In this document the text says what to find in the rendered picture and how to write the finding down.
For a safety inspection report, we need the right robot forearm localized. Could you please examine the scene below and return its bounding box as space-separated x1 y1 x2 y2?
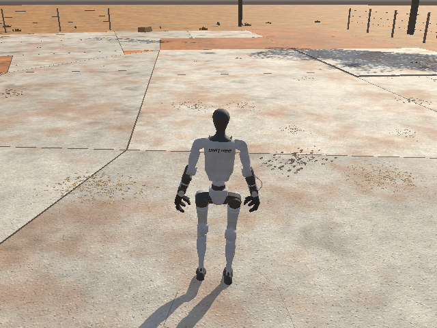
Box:
245 167 259 197

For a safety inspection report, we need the left robot forearm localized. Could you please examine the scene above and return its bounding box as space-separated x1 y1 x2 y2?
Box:
177 165 192 197

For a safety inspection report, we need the robot right upper arm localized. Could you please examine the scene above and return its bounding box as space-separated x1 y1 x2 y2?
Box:
234 139 252 177

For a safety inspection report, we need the right robot shin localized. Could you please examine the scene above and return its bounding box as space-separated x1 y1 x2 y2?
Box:
225 230 236 275

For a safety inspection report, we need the robot head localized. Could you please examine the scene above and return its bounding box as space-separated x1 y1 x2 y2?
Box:
209 109 232 142

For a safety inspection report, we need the right robot hand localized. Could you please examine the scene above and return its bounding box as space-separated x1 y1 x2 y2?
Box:
244 196 260 212

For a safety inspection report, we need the robot left upper arm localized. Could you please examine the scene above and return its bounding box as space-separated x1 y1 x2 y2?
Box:
186 137 206 176

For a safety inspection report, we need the left robot hand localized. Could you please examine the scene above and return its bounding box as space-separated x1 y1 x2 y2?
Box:
174 194 191 213

